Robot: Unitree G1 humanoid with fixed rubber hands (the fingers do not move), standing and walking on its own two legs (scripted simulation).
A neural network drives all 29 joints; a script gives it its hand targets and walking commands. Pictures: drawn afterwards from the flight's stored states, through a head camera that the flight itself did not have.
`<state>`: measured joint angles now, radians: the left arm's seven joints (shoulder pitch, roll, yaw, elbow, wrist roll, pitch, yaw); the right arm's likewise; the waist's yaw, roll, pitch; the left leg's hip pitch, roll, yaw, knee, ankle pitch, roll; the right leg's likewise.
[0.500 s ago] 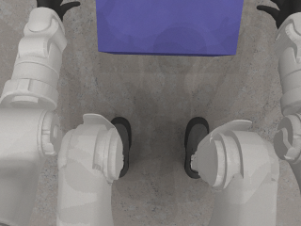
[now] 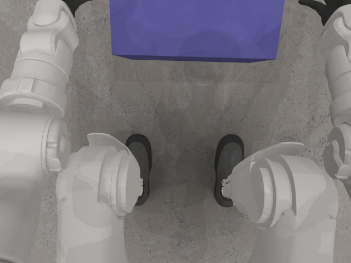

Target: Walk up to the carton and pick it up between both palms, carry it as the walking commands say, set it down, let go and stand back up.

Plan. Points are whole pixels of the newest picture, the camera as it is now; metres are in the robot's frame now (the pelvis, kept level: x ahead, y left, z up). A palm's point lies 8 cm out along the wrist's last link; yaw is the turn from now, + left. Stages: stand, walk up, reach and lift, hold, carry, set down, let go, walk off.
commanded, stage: reach and lift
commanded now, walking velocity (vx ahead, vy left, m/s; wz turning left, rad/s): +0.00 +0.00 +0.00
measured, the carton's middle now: out of the picture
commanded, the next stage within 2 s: none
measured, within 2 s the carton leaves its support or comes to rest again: leaves its support in 1.34 s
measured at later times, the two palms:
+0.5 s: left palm out of the picture +0.54 +0.18 -0.18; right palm (314, 2) +0.53 -0.20 -0.18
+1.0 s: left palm out of the picture +0.54 +0.18 -0.18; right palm (314, 1) +0.53 -0.20 -0.18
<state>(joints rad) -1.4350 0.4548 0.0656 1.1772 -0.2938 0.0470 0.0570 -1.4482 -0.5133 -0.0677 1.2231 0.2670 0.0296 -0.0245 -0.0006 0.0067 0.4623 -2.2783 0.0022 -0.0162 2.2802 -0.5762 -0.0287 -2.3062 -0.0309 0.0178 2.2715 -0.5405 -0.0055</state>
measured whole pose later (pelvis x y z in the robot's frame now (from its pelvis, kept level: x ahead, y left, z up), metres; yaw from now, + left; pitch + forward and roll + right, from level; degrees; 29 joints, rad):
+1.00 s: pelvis +0.00 +0.00 +0.01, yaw +1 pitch +33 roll +1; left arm -1.52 0.38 0.06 1.26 -0.26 0.03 0.09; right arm -1.53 -0.43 -0.02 1.29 0.25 0.03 -0.05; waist -0.01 0.01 0.46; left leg -2.28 -0.01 -0.01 2.25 -0.56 -0.03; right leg -2.30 -0.03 0.02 2.25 -0.54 0.00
